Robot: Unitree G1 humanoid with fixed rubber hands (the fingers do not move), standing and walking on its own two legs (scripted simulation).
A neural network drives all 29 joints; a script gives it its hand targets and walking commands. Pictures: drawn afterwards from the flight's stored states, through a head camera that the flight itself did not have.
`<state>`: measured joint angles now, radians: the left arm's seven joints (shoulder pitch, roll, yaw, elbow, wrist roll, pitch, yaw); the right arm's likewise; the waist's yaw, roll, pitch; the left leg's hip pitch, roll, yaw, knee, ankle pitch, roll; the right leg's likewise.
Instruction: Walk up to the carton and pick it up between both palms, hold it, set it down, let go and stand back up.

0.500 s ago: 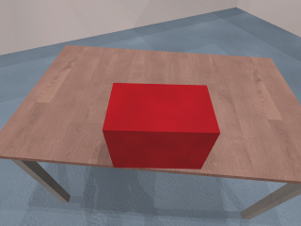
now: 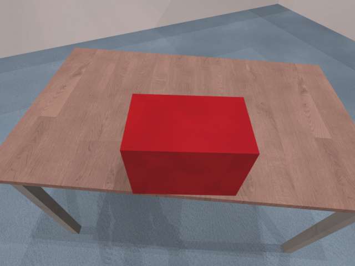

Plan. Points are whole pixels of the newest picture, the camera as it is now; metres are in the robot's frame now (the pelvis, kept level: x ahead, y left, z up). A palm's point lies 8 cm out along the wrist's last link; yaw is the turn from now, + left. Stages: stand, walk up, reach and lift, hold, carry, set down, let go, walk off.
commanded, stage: walk up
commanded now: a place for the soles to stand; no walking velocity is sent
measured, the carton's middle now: (186, 147) +0.41 -0.01 +0.00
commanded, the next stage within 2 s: stand in 1.96 s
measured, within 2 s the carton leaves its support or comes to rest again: neither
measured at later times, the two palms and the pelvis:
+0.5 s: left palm out of the picture -0.01 +0.27 -0.15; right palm out of the picture -0.01 -0.26 -0.15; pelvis -0.07 +0.01 -0.02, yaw -1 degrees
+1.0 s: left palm out of the picture -0.04 +0.26 -0.15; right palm out of the picture -0.09 -0.23 -0.14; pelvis -0.09 +0.02 -0.01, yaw -1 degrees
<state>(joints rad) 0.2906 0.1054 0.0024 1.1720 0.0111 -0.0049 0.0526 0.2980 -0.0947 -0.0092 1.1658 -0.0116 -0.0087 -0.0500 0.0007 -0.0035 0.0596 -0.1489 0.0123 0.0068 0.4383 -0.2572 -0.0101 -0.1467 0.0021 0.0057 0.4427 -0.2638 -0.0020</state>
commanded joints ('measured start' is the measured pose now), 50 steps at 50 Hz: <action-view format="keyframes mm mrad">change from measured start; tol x16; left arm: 1 17 162 14 -67 1 -17 20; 32 -114 376 53 -292 -7 18 -10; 50 6 241 -26 -198 5 -15 -35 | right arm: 1 18 -173 -15 -52 -13 -9 -21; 25 -192 -349 -27 -258 8 36 13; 50 59 -268 10 -201 26 -21 38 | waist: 1 2 24 11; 25 50 131 7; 31 -36 -195 68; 40 6 -17 -136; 50 21 106 68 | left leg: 1 -18 103 -57 33 409 65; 16 -126 75 -75 86 70 78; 24 -371 205 -250 -168 -244 153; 32 -100 -49 -25 497 -268 36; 39 -17 5 -80 -59 -36 44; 42 -224 233 -401 -220 -460 137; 50 -245 98 -206 -193 -255 77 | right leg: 1 -37 -109 68 33 422 -37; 23 -34 -1 32 249 -146 -19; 27 -78 -51 98 78 -126 -40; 31 -448 -270 456 -290 -474 -166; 35 -267 -211 284 -163 -121 -170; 41 -259 -31 89 123 -187 -22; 50 -34 -60 114 7 18 -26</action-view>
